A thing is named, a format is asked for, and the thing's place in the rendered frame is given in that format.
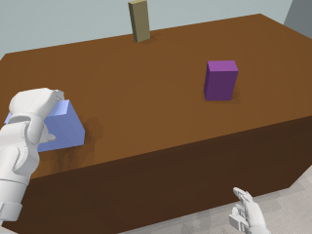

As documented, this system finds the left robot forearm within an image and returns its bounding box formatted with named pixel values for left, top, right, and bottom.
left=0, top=112, right=44, bottom=226

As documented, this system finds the sponge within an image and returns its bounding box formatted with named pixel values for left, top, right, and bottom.
left=4, top=99, right=85, bottom=152

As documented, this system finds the table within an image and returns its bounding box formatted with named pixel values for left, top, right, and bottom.
left=0, top=14, right=312, bottom=234

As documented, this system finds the right robot hand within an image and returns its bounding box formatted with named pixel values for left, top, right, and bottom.
left=229, top=187, right=267, bottom=234

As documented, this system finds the left robot hand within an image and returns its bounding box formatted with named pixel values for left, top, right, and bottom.
left=9, top=88, right=65, bottom=144

